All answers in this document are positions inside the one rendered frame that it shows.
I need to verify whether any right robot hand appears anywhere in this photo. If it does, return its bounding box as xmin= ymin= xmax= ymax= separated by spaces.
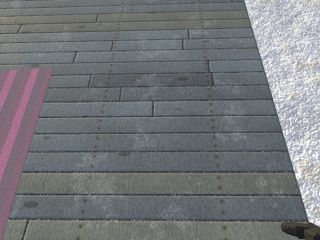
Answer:
xmin=281 ymin=222 xmax=320 ymax=240

